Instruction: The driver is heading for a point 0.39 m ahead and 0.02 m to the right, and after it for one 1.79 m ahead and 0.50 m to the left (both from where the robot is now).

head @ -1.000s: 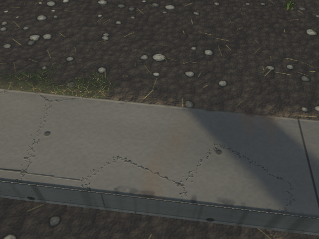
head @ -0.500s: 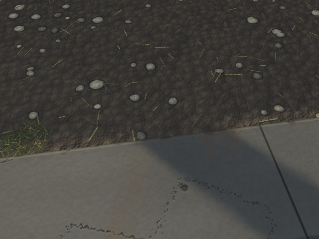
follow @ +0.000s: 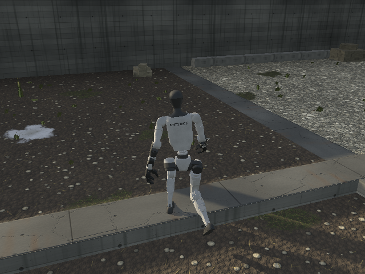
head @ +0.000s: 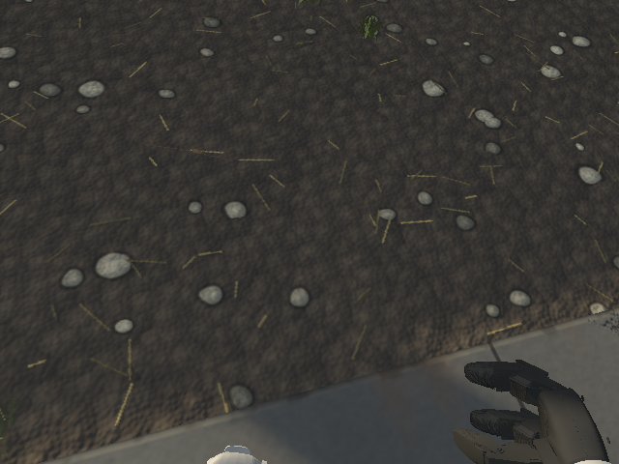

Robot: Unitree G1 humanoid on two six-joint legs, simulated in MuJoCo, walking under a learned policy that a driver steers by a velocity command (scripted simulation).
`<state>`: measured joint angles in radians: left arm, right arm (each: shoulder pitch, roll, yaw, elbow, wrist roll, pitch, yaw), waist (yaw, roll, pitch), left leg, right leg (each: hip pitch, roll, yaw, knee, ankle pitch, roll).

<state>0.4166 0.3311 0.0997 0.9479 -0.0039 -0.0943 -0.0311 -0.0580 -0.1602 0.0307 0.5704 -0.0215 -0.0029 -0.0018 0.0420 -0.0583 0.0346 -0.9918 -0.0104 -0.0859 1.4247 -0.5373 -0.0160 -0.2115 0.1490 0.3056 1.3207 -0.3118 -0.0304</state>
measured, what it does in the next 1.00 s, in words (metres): climbs: right foot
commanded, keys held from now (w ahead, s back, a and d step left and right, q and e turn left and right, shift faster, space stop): w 0.26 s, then w+e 0.06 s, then e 0.18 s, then q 0.50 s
